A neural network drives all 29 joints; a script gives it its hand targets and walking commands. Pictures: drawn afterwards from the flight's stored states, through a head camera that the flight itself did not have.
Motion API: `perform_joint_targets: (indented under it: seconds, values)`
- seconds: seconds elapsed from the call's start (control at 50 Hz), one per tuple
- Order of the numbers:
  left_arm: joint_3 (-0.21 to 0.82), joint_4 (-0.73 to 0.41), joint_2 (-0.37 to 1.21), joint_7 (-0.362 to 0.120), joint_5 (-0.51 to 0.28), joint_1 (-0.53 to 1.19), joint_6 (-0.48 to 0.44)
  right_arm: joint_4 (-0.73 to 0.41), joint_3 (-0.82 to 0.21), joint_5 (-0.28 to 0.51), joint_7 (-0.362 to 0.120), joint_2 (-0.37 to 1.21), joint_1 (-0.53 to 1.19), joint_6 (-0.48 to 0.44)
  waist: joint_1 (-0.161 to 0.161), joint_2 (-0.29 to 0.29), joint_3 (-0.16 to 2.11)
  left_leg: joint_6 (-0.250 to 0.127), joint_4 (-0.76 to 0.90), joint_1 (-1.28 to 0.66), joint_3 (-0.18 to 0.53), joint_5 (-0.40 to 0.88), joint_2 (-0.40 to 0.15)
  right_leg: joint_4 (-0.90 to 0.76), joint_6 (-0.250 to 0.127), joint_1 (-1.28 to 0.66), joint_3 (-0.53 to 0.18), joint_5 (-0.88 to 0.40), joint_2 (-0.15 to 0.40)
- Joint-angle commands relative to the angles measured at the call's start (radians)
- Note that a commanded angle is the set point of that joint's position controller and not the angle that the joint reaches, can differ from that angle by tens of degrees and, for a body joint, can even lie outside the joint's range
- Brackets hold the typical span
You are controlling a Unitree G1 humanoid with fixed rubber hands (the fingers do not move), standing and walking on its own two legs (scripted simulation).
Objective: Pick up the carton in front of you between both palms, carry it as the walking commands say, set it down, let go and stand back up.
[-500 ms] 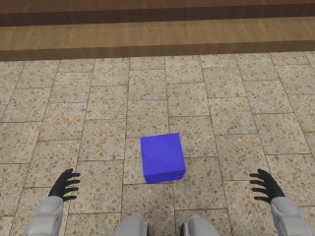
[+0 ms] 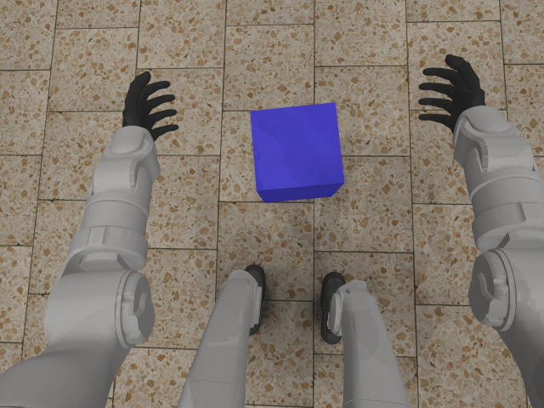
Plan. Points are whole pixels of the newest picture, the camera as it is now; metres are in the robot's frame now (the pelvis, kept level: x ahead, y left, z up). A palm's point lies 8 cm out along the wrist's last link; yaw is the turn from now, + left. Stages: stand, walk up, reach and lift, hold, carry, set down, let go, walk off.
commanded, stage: reach and lift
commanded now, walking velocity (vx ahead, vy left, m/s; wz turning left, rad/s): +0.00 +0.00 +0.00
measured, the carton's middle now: (295, 158) +0.54 +0.03 -0.54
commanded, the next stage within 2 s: none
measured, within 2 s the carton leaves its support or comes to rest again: neither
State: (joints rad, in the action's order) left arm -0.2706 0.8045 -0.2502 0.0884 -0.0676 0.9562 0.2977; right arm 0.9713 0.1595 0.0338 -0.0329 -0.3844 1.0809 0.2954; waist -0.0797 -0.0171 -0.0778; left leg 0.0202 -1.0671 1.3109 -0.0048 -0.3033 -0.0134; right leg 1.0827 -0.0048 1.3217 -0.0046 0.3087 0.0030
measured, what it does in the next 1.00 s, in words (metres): lowers itself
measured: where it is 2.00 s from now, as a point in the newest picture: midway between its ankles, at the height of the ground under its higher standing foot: (291, 316)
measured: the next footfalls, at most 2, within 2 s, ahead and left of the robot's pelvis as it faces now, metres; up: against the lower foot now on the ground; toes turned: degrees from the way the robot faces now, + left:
none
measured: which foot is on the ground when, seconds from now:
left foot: down 0.00-1.00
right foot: down 0.00-1.00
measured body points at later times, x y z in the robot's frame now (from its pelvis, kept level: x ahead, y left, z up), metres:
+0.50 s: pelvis +0.03 +0.00 -0.05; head +0.37 +0.00 +0.24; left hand +0.53 +0.23 -0.20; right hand +0.59 -0.15 -0.20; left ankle +0.09 +0.13 -0.63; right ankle +0.09 -0.12 -0.63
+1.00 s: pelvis -0.02 +0.00 -0.26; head +0.35 +0.00 -0.02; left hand +0.52 +0.22 -0.43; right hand +0.58 -0.15 -0.43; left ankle +0.09 +0.13 -0.63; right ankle +0.09 -0.12 -0.63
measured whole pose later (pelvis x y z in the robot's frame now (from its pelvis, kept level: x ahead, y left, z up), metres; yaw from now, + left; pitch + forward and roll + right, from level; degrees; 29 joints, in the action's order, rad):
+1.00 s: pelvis -0.02 +0.00 -0.26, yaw +2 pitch +42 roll +3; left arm -0.24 1.04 -0.28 0.15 -0.18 1.44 0.13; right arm 1.19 0.01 0.17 0.07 -0.47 1.59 0.15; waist -0.08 0.01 -0.27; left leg 0.05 -2.03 2.24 0.01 -0.53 0.02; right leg 2.07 0.01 2.26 -0.04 0.55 -0.02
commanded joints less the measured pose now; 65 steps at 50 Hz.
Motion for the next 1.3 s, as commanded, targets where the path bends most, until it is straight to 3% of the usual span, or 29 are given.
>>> perform_joint_targets:
  seconds: [0.0,0.1,0.16,0.3,0.38,0.54,0.66,0.76,0.84,0.92,1.06,1.14,1.18,1.28]
  values:
    - [-0.05,-0.067,-0.107,0.013,0.014,0.334,-0.021,-0.028,0.038,-0.021,-0.006,-0.154,0.398,-0.025,-0.02,-0.048,0.894,0.038,0.099,-0.335,-0.06,0.021,0.066,-0.108,0.021,-0.399,0.015,0.017,-0.059]
    - [-0.124,-0.049,-0.078,0.013,0.069,0.459,-0.053,0.032,0.078,-0.067,-0.02,-0.146,0.561,-0.055,-0.041,-0.064,0.959,0.04,0.078,-0.276,-0.066,0.053,0.074,-0.083,0.019,-0.358,0.013,-0.025,-0.066]
    - [-0.167,-0.068,-0.065,0.008,0.105,0.487,-0.075,0.031,0.106,-0.1,-0.021,-0.139,0.604,-0.073,-0.046,-0.073,1.041,0.04,0.064,-0.267,-0.072,0.127,0.08,-0.06,0.02,-0.388,0.006,-0.118,-0.072]
    - [-0.212,-0.122,0.0,-0.026,0.156,0.366,-0.142,-0.031,0.15,-0.162,-0.012,-0.046,0.52,-0.124,-0.048,-0.109,1.152,0.035,0.003,-0.146,-0.067,0.405,0.093,0.031,0.018,-0.474,-0.018,-0.492,-0.08]
    - [-0.233,-0.107,0.032,-0.037,0.177,0.297,-0.191,-0.048,0.183,-0.191,-0.002,0.015,0.429,-0.162,-0.03,-0.1,1.093,0.046,-0.077,0.005,-0.053,0.454,0.089,0.116,0.017,-0.357,-0.039,-0.579,-0.071]
    - [-0.191,-0.039,-0.002,-0.011,0.117,0.321,-0.236,-0.045,0.115,-0.114,0.057,-0.012,0.417,-0.204,-0.019,-0.06,1.121,0.058,-0.364,0.151,-0.051,0.419,0.086,0.373,0.036,0.049,-0.016,-0.386,-0.083]
    - [-0.071,-0.036,-0.077,0.025,-0.015,0.425,-0.224,-0.052,0.004,0.001,0.089,-0.1,0.512,-0.199,-0.016,-0.078,1.261,0.059,-0.565,0.182,-0.063,0.356,0.083,0.58,0.041,0.1,0.005,-0.309,-0.072]
    - [-0.003,-0.031,-0.142,0.058,-0.1,0.564,-0.195,-0.064,-0.079,0.093,0.107,-0.161,0.673,-0.177,-0.03,-0.108,1.307,0.048,-0.681,0.231,-0.082,0.208,0.071,0.703,0.038,0.074,0.016,-0.185,-0.057]
    - [0.019,0.035,-0.168,0.07,-0.128,0.649,-0.177,0.003,-0.123,0.134,0.111,-0.182,0.762,-0.156,-0.037,-0.12,1.217,0.041,-0.74,0.306,-0.089,0.07,0.056,0.762,0.031,0.107,0.016,-0.055,-0.043]
    - [0.019,0.132,-0.168,0.064,-0.118,0.707,-0.183,0.11,-0.138,0.141,0.101,-0.187,0.797,-0.158,-0.031,-0.098,1.056,0.039,-0.796,0.37,-0.08,-0.005,0.046,0.809,0.028,0.214,0.009,0.027,-0.032]
    - [0.034,0.223,-0.188,0.053,-0.115,0.808,-0.225,0.201,-0.152,0.155,0.09,-0.213,0.868,-0.201,-0.022,-0.06,0.923,0.044,-0.898,0.376,-0.057,0.029,0.04,0.904,0.024,0.314,-0.006,0.022,-0.02]
    - [0.066,0.207,-0.215,0.059,-0.151,0.866,-0.246,0.167,-0.185,0.192,0.098,-0.235,0.923,-0.225,-0.023,-0.063,1.003,0.041,-0.953,0.327,-0.055,0.102,0.039,0.959,0.024,0.259,-0.007,-0.049,-0.017]
    - [0.072,0.19,-0.23,0.059,-0.168,0.892,-0.25,0.133,-0.2,0.201,0.104,-0.224,0.955,-0.228,-0.03,-0.097,1.015,0.036,-0.964,0.344,-0.055,0.115,0.042,0.977,0.026,0.228,-0.005,-0.075,-0.017]
    - [0.08,0.215,-0.221,0.058,-0.165,0.846,-0.25,0.111,-0.21,0.216,0.11,-0.187,0.921,-0.224,-0.035,-0.086,1.041,0.033,-0.995,0.298,-0.068,0.186,0.052,1.001,0.028,0.198,0.003,-0.143,-0.036]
